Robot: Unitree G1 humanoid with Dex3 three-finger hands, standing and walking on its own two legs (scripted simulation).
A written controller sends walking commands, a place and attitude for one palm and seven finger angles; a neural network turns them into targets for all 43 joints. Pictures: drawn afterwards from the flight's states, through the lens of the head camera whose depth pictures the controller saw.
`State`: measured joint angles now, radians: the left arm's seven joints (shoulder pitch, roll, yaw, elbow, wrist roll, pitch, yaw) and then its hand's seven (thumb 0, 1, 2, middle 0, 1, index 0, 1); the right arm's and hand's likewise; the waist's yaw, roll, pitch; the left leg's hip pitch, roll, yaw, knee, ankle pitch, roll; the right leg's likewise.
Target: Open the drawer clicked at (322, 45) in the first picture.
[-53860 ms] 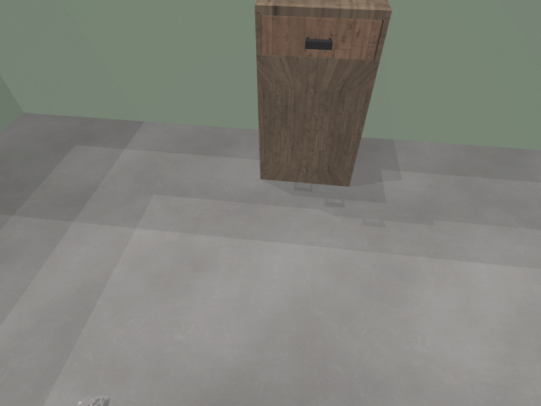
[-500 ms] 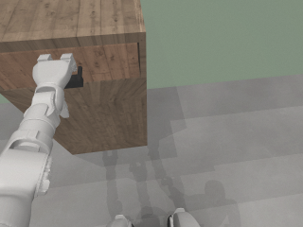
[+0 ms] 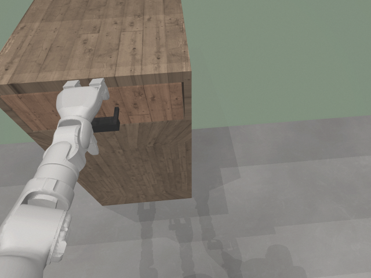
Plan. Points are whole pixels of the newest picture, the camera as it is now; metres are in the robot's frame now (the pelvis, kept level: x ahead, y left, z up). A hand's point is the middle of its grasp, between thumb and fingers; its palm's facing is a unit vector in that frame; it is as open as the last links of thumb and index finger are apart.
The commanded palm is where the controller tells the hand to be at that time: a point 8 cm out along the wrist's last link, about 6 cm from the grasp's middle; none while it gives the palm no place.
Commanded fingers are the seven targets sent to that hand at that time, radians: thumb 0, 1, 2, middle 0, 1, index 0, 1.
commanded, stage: lift the fingers back up to retry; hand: left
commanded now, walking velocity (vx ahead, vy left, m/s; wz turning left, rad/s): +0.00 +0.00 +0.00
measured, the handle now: (99, 118) +0.51 +0.22 +0.01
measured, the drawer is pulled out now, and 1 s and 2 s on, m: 0.00 0.00 0.00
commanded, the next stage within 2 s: re-aim the fingers above the handle in 0.16 s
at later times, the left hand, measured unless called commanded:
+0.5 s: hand (83, 123) +0.44 +0.23 +0.07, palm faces -0.01 +0.00 -1.00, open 13.8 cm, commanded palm +0.43 +0.23 +0.13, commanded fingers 0.00 -0.50 0.30 -0.30 -1.20 -0.30 -1.20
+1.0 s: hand (79, 122) +0.45 +0.24 +0.07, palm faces -0.01 -0.01 -1.00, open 13.8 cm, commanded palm +0.43 +0.24 +0.13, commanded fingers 0.00 -0.50 0.30 -0.30 -1.20 -0.30 -1.20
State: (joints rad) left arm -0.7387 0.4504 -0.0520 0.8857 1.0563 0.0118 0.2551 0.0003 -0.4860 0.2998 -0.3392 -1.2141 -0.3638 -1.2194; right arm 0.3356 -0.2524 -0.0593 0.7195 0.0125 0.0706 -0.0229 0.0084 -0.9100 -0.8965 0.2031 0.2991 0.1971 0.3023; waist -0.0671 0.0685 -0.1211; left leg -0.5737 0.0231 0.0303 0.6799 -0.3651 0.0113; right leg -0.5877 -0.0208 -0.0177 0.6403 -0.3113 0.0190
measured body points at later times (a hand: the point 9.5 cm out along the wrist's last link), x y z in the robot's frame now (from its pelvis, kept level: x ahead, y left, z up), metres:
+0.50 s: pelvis +0.00 -0.02 +0.00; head +0.06 -0.03 +0.45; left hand +0.43 +0.22 +0.13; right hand +0.09 -0.29 -0.13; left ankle -0.03 +0.11 -0.72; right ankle -0.01 -0.14 -0.72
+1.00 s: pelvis -0.01 +0.00 +0.00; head +0.06 -0.02 +0.45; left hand +0.45 +0.24 +0.12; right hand +0.02 -0.28 -0.13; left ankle -0.03 +0.11 -0.72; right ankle -0.01 -0.14 -0.72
